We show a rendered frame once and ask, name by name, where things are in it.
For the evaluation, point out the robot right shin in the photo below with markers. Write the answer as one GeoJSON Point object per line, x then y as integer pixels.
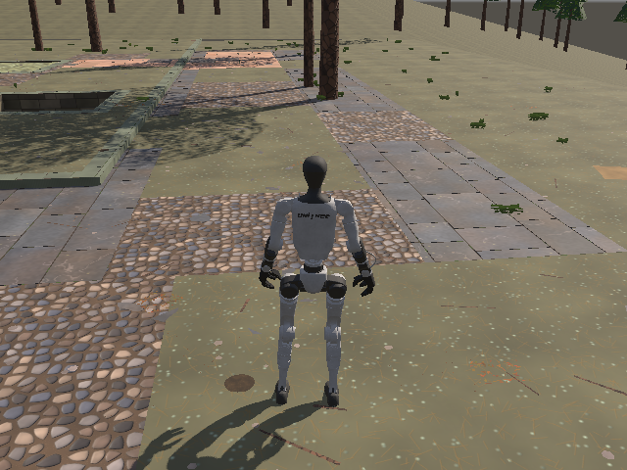
{"type": "Point", "coordinates": [333, 358]}

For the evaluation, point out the robot left forearm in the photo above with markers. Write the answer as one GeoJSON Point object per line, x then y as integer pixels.
{"type": "Point", "coordinates": [269, 258]}

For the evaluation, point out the robot left upper arm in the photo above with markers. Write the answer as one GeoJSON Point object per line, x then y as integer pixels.
{"type": "Point", "coordinates": [283, 207]}

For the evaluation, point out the robot right upper arm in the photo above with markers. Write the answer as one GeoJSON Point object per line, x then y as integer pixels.
{"type": "Point", "coordinates": [345, 208]}

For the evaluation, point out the robot right hand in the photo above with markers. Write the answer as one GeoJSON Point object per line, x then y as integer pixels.
{"type": "Point", "coordinates": [369, 281]}

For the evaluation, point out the robot right forearm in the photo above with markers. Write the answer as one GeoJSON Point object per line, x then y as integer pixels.
{"type": "Point", "coordinates": [362, 261]}

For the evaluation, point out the robot left hand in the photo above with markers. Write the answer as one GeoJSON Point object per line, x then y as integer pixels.
{"type": "Point", "coordinates": [272, 275]}

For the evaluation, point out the robot head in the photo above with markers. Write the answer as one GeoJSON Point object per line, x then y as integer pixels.
{"type": "Point", "coordinates": [314, 169]}

